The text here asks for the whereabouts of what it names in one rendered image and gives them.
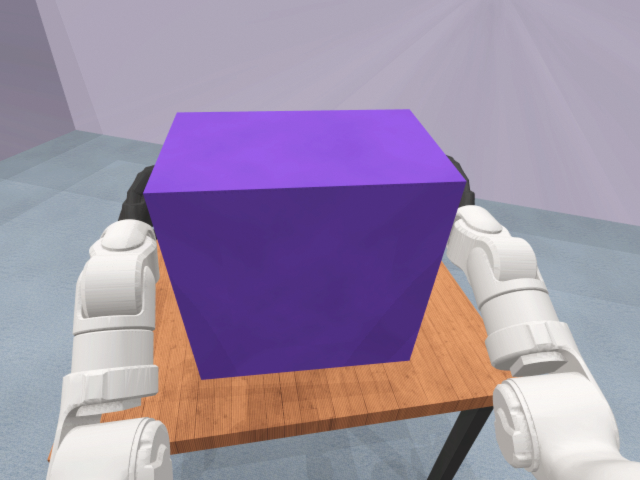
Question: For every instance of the robot left upper arm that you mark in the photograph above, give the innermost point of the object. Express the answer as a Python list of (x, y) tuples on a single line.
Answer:
[(133, 449)]

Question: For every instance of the left robot hand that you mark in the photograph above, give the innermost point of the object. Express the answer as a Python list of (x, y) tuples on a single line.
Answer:
[(134, 207)]

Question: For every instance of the right robot hand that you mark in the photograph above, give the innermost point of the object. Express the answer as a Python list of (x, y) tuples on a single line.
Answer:
[(468, 197)]

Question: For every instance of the table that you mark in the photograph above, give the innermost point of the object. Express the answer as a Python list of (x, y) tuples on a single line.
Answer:
[(449, 371)]

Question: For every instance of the right robot forearm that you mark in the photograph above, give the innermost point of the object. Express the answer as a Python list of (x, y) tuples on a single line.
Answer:
[(524, 332)]

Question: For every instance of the left robot forearm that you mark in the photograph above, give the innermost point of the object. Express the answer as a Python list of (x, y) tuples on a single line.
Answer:
[(114, 319)]

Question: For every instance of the carton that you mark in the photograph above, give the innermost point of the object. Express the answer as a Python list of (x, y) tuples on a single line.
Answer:
[(301, 240)]

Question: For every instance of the robot right upper arm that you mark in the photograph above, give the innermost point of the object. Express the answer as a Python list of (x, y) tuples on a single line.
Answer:
[(557, 427)]

